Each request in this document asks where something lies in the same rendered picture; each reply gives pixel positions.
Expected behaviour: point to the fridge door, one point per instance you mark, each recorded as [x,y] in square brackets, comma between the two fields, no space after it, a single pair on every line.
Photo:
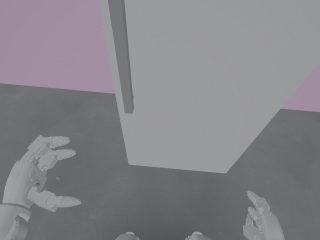
[209,75]

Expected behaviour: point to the right robot shin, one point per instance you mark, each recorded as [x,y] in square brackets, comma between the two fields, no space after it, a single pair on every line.
[196,232]

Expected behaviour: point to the left robot hand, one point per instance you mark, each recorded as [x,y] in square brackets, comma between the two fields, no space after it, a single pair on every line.
[20,186]

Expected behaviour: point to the robot left forearm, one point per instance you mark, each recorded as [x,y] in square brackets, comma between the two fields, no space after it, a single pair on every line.
[13,221]

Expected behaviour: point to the right robot hand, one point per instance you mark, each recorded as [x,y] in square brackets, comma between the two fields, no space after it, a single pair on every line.
[268,226]

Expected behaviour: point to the handle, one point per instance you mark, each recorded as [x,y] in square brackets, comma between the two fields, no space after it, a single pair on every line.
[120,37]

